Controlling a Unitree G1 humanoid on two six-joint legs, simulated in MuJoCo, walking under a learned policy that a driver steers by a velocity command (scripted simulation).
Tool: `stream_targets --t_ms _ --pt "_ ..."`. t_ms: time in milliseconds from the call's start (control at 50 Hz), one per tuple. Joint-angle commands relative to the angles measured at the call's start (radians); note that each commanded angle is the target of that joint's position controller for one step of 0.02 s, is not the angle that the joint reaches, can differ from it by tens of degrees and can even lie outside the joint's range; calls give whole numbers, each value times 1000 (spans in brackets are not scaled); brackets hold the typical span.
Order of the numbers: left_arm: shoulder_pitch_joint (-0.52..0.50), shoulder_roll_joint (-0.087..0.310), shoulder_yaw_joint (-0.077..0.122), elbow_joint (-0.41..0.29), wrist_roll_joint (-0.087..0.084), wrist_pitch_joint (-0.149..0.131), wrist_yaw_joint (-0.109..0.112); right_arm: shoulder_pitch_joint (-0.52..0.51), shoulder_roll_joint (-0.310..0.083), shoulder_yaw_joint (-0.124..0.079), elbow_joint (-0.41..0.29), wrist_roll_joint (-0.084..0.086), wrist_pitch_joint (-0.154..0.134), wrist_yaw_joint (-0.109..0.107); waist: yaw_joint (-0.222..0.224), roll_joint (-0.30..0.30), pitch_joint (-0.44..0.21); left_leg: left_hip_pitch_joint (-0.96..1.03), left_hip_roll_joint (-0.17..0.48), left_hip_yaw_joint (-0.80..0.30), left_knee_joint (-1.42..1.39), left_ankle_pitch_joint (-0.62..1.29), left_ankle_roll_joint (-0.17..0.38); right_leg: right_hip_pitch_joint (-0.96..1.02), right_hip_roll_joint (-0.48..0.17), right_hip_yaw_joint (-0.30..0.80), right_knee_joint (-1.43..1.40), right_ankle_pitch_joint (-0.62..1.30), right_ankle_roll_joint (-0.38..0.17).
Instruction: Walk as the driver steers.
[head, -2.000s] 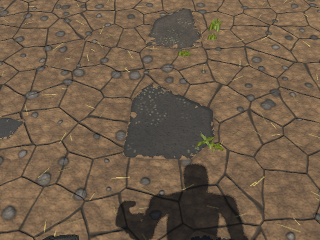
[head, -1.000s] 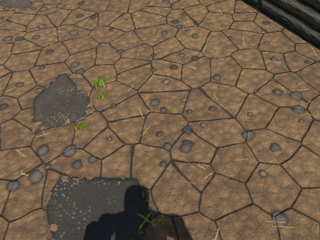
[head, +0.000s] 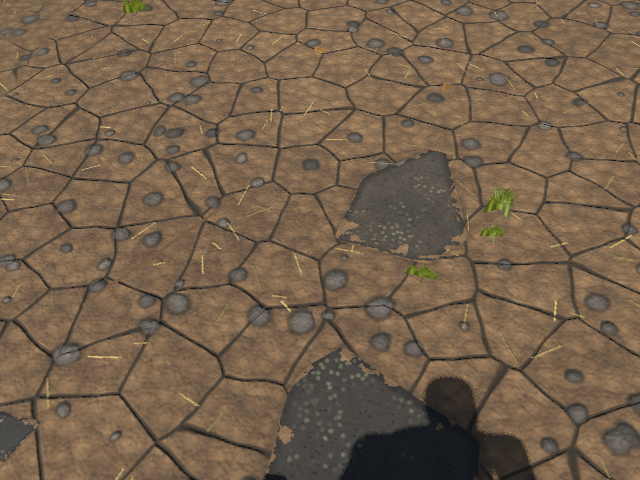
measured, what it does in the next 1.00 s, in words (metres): walks ahead: left foot, then right foot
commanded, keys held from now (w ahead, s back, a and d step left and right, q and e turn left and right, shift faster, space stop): w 1.00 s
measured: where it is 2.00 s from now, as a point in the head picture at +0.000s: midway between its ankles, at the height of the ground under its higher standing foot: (315, 272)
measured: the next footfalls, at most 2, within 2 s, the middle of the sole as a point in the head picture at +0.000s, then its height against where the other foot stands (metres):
left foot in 0.30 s outside the picture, level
right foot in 0.84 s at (373, 417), level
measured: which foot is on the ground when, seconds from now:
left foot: up 0.00-0.28, down 0.30-0.86, up 0.88-1.00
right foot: down 0.00-0.32, up 0.34-0.82, down 0.84-1.00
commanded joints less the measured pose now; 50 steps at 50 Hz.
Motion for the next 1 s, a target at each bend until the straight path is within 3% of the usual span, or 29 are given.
stream_targets --t_ms 20,100,140,220,260,280,300,320,340,360,380,400,420,440,460,540,640,700,740,800,820,840,860,880,900,920,940,960,1000 --pt "26 119 22 -32 2 -10 3 -81 -48 -12 -101 -3 -25 12 23 -173 79 -292 75 -29 2 102 -19 148 -260 259 -243 38 -164" --pt "36 154 25 -3 -12 -3 6 -171 -11 10 -132 -18 -33 23 31 -144 86 -248 92 43 -232 243 -44 123 -237 127 -264 230 -176" --pt "63 171 26 14 -22 4 7 -240 10 22 -147 -16 -43 33 57 -142 93 -177 86 87 -365 317 -41 104 -224 77 -262 262 -163" --pt "125 206 30 53 -39 21 4 -314 -17 15 -178 -2 -48 49 61 -154 108 -94 59 113 -509 299 0 172 -280 73 -242 326 -149" --pt "123 223 33 63 -41 33 7 -266 -55 -3 -173 -5 -49 50 11 -169 69 13 22 137 -558 249 41 227 -290 52 -151 574 -128" --pt "114 228 32 66 -42 39 10 -160 -84 -22 -145 -9 -47 46 -59 -164 -1 175 -11 165 -595 269 70 218 -266 10 -17 746 -107" --pt "123 209 22 64 -34 40 15 -8 -127 -46 -100 -11 -41 36 -132 -151 -96 411 -13 162 -591 290 99 128 -223 -28 177 773 -78" --pt "134 143 -6 33 2 36 16 174 -209 -67 -71 -20 -29 17 -187 2 -254 730 208 -95 -550 313 161 -107 -165 -61 529 398 -39" --pt "257 35 -39 19 -8 14 5 164 -261 -63 -65 -27 -32 26 -86 258 -403 934 411 -601 -715 58 311 -409 3 47 825 -326 0" --pt "159 159 -10 25 -35 0 -1 147 -159 -41 -70 -22 -37 30 -134 130 -328 872 381 -612 -789 -35 273 -514 -46 133 914 -317 -11" --pt "65 184 -1 -11 -52 -7 -4 79 -131 -28 -67 -18 -41 30 -117 93 -166 738 348 -455 -806 30 238 -573 -88 97 908 -225 -21" --pt "27 166 -7 -16 -40 -8 2 16 -114 -21 -69 -19 -43 31 -83 8 -88 595 308 -346 -822 152 222 -540 -130 79 859 -136 -18" --pt "19 158 -4 -16 -22 -4 5 -30 -90 -15 -70 -27 -46 35 -48 1 -36 484 267 -261 -849 247 216 -500 -156 75 806 -81 -11" --pt "48 146 -4 -10 -21 7 2 -55 -74 -11 -71 -36 -52 36 -14 27 -30 416 246 -217 -881 288 214 -439 -177 85 784 -41 -7" --pt "67 128 -7 -3 -22 18 1 -66 -67 -12 -66 -33 -59 36 2 31 -28 381 235 -188 -913 305 223 -411 -181 83 761 -22 2" --pt "-18 100 -14 -31 -6 43 8 -42 -91 -21 -20 -25 -79 27 7 -5 45 325 224 -80 -980 399 236 -475 -188 70 609 99 42" --pt "-197 70 -31 -76 -11 22 -14 20 -122 -26 21 -17 -65 10 -57 -15 88 347 180 28 -993 385 184 -436 -140 26 277 364 38" --pt "-284 76 -33 -109 -19 14 -31 83 -141 -31 59 -9 -54 8 -90 -14 107 433 218 18 -968 361 181 -441 -116 23 180 370 21" --pt "-313 89 -29 -129 -19 11 -42 101 -146 -35 78 -5 -43 4 -87 -8 111 517 252 6 -926 402 169 -463 -106 30 135 307 -4" --pt "-247 123 -15 -122 -16 8 -48 88 -164 -41 91 -5 -27 -5 -36 26 58 593 263 9 -813 643 137 -348 -62 -3 100 183 -47" --pt "-143 150 2 -95 -13 8 -43 69 -165 -39 90 -6 -20 -7 26 28 -10 582 230 40 -684 809 116 -197 -26 -39 76 183 -73" --pt "19 201 25 -51 -11 10 -32 72 -135 -25 83 -15 -16 -12 95 10 -128 481 177 80 -477 795 82 60 -51 -17 104 220 -110" --pt "152 302 47 -37 12 13 -23 166 -44 6 48 -29 -29 -9 88 -169 -307 124 65 121 -86 433 17 475 -310 358 129 178 -242" --pt "187 269 41 -18 -8 17 -28 199 -9 20 63 -20 -49 -3 84 -336 -411 -117 -65 25 149 -202 -18 627 -423 747 -47 3 -341" --pt "142 205 19 -26 -20 19 -27 112 -112 -5 49 5 -65 5 104 -240 -283 -235 -1 -44 231 -191 -6 550 -396 678 -91 -113 -291" --pt "81 177 11 -36 -16 22 -22 22 -122 -6 21 19 -74 9 89 -179 -157 -262 50 -7 210 -111 5 411 -360 533 -107 -89 -254" --pt "21 156 3 -38 -8 23 -22 -25 -111 -4 11 6 -75 6 56 -109 -64 -237 94 20 139 -30 4 258 -321 430 -136 5 -235" --pt "-17 125 -6 -44 2 17 -24 -30 -108 -11 14 -10 -67 2 23 -112 -25 -182 128 17 74 24 2 157 -284 360 -164 88 -222" --pt "-39 120 -6 -41 6 7 -26 21 -72 -7 32 -13 -45 2 -18 -138 -19 -94 145 20 29 70 -13 60 -257 294 -218 168 -232"
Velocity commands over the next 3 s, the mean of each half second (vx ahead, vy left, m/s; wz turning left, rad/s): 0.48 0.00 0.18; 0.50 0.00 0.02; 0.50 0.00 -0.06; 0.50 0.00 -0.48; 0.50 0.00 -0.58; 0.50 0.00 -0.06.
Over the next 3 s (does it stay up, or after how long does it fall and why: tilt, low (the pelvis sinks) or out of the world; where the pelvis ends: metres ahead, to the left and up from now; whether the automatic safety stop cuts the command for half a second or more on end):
stays up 1.57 -0.19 -0.01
